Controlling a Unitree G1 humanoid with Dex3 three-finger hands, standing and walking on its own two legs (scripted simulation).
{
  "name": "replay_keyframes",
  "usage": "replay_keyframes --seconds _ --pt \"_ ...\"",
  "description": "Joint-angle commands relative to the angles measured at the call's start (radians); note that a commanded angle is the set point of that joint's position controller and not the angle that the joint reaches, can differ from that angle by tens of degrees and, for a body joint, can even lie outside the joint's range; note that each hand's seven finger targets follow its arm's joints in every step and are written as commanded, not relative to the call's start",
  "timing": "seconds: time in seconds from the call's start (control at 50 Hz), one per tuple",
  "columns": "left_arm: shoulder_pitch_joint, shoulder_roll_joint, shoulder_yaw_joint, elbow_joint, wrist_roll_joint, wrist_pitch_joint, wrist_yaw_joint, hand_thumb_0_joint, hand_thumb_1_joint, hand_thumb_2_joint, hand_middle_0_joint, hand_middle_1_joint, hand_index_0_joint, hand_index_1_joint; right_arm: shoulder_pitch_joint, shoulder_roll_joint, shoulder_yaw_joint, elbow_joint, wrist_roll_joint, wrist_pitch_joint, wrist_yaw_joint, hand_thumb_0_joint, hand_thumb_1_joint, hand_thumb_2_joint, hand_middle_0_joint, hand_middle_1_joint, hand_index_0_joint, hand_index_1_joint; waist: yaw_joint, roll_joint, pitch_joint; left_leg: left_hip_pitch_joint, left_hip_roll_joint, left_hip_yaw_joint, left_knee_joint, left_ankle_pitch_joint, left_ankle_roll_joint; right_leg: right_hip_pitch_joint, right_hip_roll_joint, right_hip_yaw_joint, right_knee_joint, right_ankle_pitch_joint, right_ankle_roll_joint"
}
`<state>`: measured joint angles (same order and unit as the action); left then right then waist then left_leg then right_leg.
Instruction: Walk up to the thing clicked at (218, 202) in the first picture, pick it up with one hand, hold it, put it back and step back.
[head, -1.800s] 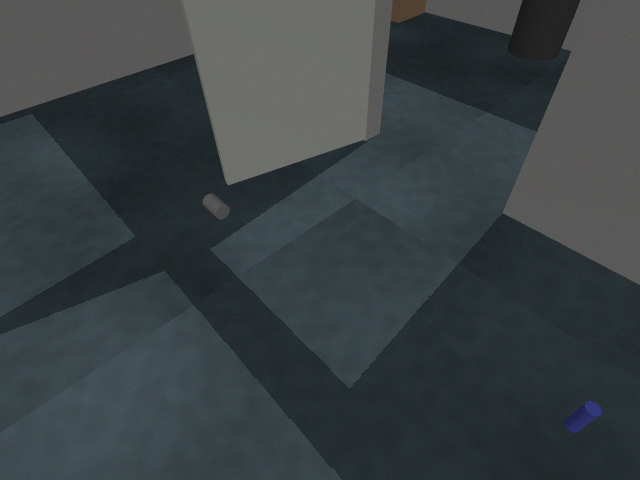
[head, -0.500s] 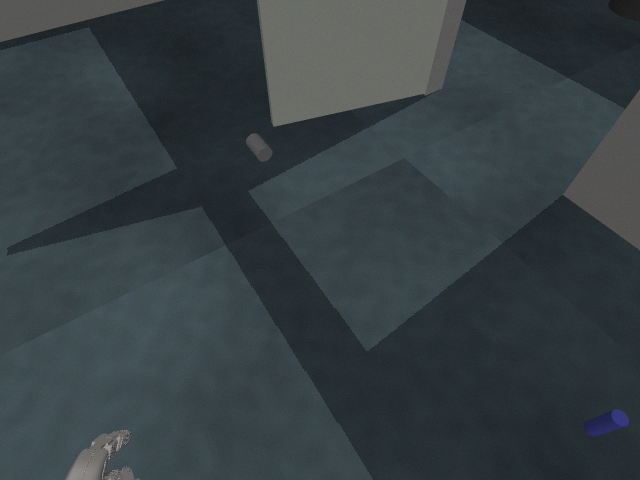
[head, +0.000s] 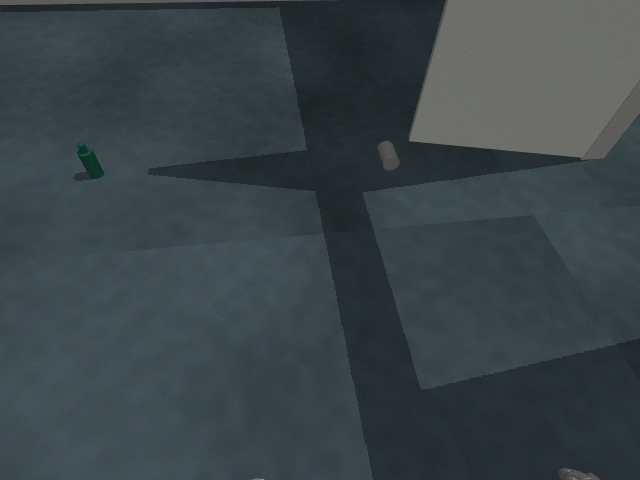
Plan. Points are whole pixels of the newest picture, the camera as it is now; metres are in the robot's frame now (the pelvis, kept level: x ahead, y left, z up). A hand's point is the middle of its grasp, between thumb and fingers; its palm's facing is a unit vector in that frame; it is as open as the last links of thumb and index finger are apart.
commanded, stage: walk up
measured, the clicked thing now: (388, 155) +1.52 -0.29 -0.71
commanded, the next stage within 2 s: stand in 1.62 s
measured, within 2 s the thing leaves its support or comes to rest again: neither
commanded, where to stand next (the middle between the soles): +0.05 +0.02 m, yaw +26 degrees
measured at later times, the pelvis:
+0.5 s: pelvis -0.01 -0.03 +0.01, yaw +16 degrees
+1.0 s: pelvis +0.00 +0.00 +0.00, yaw +26 degrees
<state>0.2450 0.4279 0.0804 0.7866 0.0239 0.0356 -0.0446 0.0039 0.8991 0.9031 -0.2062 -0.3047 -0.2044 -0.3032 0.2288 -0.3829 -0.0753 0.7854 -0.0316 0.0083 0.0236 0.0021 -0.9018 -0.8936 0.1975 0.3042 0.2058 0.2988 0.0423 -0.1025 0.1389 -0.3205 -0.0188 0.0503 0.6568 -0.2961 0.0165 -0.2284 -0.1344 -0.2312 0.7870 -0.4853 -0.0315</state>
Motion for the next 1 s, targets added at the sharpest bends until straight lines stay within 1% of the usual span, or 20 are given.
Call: replay_keyframes --seconds 0.0,0.08,0.18,0.26,0.28,0.3,0.32,0.34,0.36,0.42,0.56,0.64,0.66,0.7,0.72,0.74,0.8,0.86,0.94,0.98 --pt "-0.025 0.161 0.04 -0.139 -0.008 -0.022 0.023 0.0 0.9 0.9 -0.2 -0.3 -0.2 -0.3 0.149 -0.365 -0.104 -0.098 0.013 -0.045 -0.046 0.0 -0.9 -0.9 0.2 0.3 0.2 0.3 -0.083 0.319 -0.236 0.345 0.41 -0.692 -0.251 0.393 0.337 -0.357 0.06 0.255 0.371 -0.182 0.038" --pt "0.025 0.177 0.042 -0.081 -0.018 -0.027 0.018 0.0 0.9 0.9 -0.2 -0.3 -0.2 -0.3 0.01 -0.27 -0.056 -0.137 0.023 -0.04 -0.057 0.0 -0.9 -0.9 0.2 0.3 0.2 0.3 -0.027 0.25 -0.122 0.101 0.215 -0.339 -0.234 0.259 0.207 -0.271 0.039 0.254 0.249 -0.022 0.019" --pt "0.051 0.169 0.049 -0.059 -0.019 -0.038 0.039 0.0 0.9 0.9 -0.2 -0.3 -0.2 -0.3 0.021 -0.28 -0.064 -0.164 -0.007 -0.015 -0.034 0.0 -0.9 -0.9 0.2 0.3 0.2 0.3 -0.049 0.313 -0.129 -0.052 0.152 -0.339 -0.203 0.291 0.198 -0.135 0.094 0.18 0.111 0.005 0.03" --pt "0.176 0.154 0.057 -0.02 -0.026 -0.065 0.065 0.0 0.9 0.9 -0.2 -0.3 -0.2 -0.3 -0.059 -0.262 -0.065 -0.209 -0.012 0.02 -0.015 0.0 -0.9 -0.9 0.2 0.3 0.2 0.3 0.014 0.28 -0.166 -0.141 0.092 -0.323 -0.031 0.301 0.164 0.051 0.149 0.14 -0.174 0.207 0.019" --pt "0.208 0.18 0.067 -0.014 -0.016 -0.074 0.073 0.0 0.9 0.9 -0.2 -0.3 -0.2 -0.3 -0.069 -0.211 -0.051 -0.215 -0.003 0.026 -0.016 0.0 -0.9 -0.9 0.2 0.3 0.2 0.3 0.048 0.178 -0.174 -0.182 0.038 -0.304 0.069 0.164 0.118 0.1 0.118 0.189 -0.295 0.238 0.009" --pt "0.216 0.283 0.092 -0.027 0.01 -0.083 0.078 0.0 0.9 0.9 -0.2 -0.3 -0.2 -0.3 -0.07 -0.156 -0.036 -0.236 0.008 0.027 -0.017 0.0 -0.9 -0.9 0.2 0.3 0.2 0.3 0.068 -0.037 -0.146 -0.322 -0.085 -0.251 0.265 -0.007 0.056 0.137 -0.08 0.469 -0.439 0.125 -0.051" --pt "0.124 0.353 0.103 -0.065 0.026 -0.088 0.079 0.0 0.9 0.9 -0.2 -0.3 -0.2 -0.3 -0.005 -0.146 -0.038 -0.219 0.002 0.034 -0.025 0.0 -0.9 -0.9 0.2 0.3 0.2 0.3 0.013 -0.123 -0.112 -0.391 -0.128 -0.219 0.448 -0.302 -0.003 0.054 -0.342 0.776 -0.542 0.07 -0.129" --pt "-0.008 0.391 0.109 -0.097 0.024 -0.083 0.083 0.0 0.9 0.9 -0.2 -0.3 -0.2 -0.3 0.032 -0.226 -0.061 -0.196 -0.006 0.043 -0.033 0.0 -0.9 -0.9 0.2 0.3 0.2 0.3 -0.028 -0.114 -0.112 -0.366 -0.046 -0.251 0.606 -0.315 -0.003 -0.037 -0.449 0.904 -0.589 0.015 -0.276" --pt "-0.052 0.371 0.108 -0.109 0.018 -0.084 0.083 0.0 0.9 0.9 -0.2 -0.3 -0.2 -0.3 0.048 -0.27 -0.076 -0.176 -0.011 0.042 -0.03 0.0 -0.9 -0.9 0.2 0.3 0.2 0.3 -0.039 -0.094 -0.076 -0.348 0.001 -0.264 0.639 -0.284 -0.014 -0.084 -0.452 0.9 -0.588 -0.003 -0.312" --pt "-0.051 0.256 0.077 -0.078 0.008 -0.096 0.085 0.0 0.9 0.9 -0.2 -0.3 -0.2 -0.3 0.081 -0.253 -0.086 -0.119 0.003 0.038 0.01 0.0 -0.9 -0.9 0.2 0.3 0.2 0.3 -0.054 -0.007 -0.036 -0.26 -0.015 -0.21 0.611 -0.083 -0.034 -0.13 -0.165 0.392 -0.47 0.0 -0.147" --pt "0.027 0.288 0.095 -0.093 0.035 -0.091 0.054 0.0 0.9 0.9 -0.2 -0.3 -0.2 -0.3 0.015 -0.208 -0.053 -0.097 0.012 0.006 0.024 0.0 -0.9 -0.9 0.2 0.3 0.2 0.3 0.026 -0.192 -0.092 -0.183 0.034 -0.068 0.133 -0.179 -0.047 0.035 -0.152 0.279 -0.414 -0.068 -0.154" --pt "0.04 0.252 0.07 -0.088 0.009 -0.06 0.038 0.0 0.9 0.9 -0.2 -0.3 -0.2 -0.3 0.133 -0.211 -0.056 -0.008 0.008 -0.028 -0.006 0.0 -0.9 -0.9 0.2 0.3 0.2 0.3 -0.029 -0.052 -0.173 0.122 -0.033 0.014 -0.151 -0.018 -0.02 -0.083 -0.154 0.196 -0.17 0.1 -0.117" --pt "0.082 0.19 0.047 -0.08 0.003 -0.051 0.038 0.0 0.9 0.9 -0.2 -0.3 -0.2 -0.3 0.165 -0.236 -0.065 0.011 0.004 -0.04 -0.019 0.0 -0.9 -0.9 0.2 0.3 0.2 0.3 -0.044 0.087 -0.202 0.208 -0.037 -0.031 -0.208 -0.032 -0.008 -0.139 -0.114 0.143 -0.003 0.068 -0.073" --pt "0.049 0.12 0.021 -0.105 -0.014 -0.038 0.037 0.0 0.9 0.9 -0.2 -0.3 -0.2 -0.3 0.134 -0.398 -0.082 -0.038 -0.017 -0.051 -0.034 0.0 -0.9 -0.9 0.2 0.3 0.2 0.3 -0.055 0.366 -0.131 0.14 0.319 -0.719 -0.399 -0.284 0.167 -0.441 0.07 0.16 0.248 -0.102 0.027" --pt "-0.027 0.22 0.046 -0.093 -0.008 -0.043 0.05 0.0 0.9 0.9 -0.2 -0.3 -0.2 -0.3 0.121 -0.434 -0.089 -0.019 0.001 -0.047 -0.034 0.0 -0.9 -0.9 0.2 0.3 0.2 0.3 -0.085 0.333 -0.075 0.012 0.367 -0.784 -0.409 -0.324 0.262 -0.377 0.027 0.257 0.273 -0.139 0.006" --pt "-0.029 0.244 0.048 -0.082 -0.009 -0.047 0.05 0.0 0.9 0.9 -0.2 -0.3 -0.2 -0.3 0.081 -0.392 -0.079 -0.015 0.002 -0.045 -0.038 0.0 -0.9 -0.9 0.2 0.3 0.2 0.3 -0.062 0.283 -0.024 -0.022 0.335 -0.71 -0.379 -0.294 0.27 -0.362 0.007 0.274 0.27 -0.108 0.004" --pt "0.066 0.191 0.041 -0.016 -0.025 -0.054 0.045 0.0 0.9 0.9 -0.2 -0.3 -0.2 -0.3 0.055 -0.267 -0.028 -0.016 0.016 -0.07 -0.049 0.0 -0.9 -0.9 0.2 0.3 0.2 0.3 -0.013 0.272 -0.066 0.096 0.21 -0.391 -0.194 0.318 0.186 -0.327 0.007 0.266 0.153 0.025 0.002" --pt "0.033 0.164 0.034 -0.005 -0.021 -0.055 0.046 0.0 0.9 0.9 -0.2 -0.3 -0.2 -0.3 0.065 -0.275 -0.027 -0.005 0.019 -0.074 -0.05 0.0 -0.9 -0.9 0.2 0.3 0.2 0.3 -0.037 0.307 -0.129 0.071 0.214 -0.364 -0.138 0.547 0.188 -0.175 0.048 0.211 0.031 0.016 0.007" --pt "0.047 0.155 0.029 0.039 -0.013 -0.063 0.05 0.0 0.9 0.9 -0.2 -0.3 -0.2 -0.3 0.018 -0.243 -0.011 -0.011 0.041 -0.054 -0.056 0.0 -0.9 -0.9 0.2 0.3 0.2 0.3 -0.002 0.249 -0.175 -0.018 0.132 -0.26 0.006 0.461 0.113 0.037 0.1 0.179 -0.251 0.282 -0.024" --pt "0.031 0.231 0.04 0.039 0.003 -0.075 0.056 0.0 0.9 0.9 -0.2 -0.3 -0.2 -0.3 0.022 -0.172 0.009 -0.015 0.059 -0.049 -0.057 0.0 -0.9 -0.9 0.2 0.3 0.2 0.3 -0.007 0.055 -0.22 -0.123 0.031 -0.191 0.143 0.218 0.034 0.13 -0.091 0.414 -0.318 0.445 -0.099"
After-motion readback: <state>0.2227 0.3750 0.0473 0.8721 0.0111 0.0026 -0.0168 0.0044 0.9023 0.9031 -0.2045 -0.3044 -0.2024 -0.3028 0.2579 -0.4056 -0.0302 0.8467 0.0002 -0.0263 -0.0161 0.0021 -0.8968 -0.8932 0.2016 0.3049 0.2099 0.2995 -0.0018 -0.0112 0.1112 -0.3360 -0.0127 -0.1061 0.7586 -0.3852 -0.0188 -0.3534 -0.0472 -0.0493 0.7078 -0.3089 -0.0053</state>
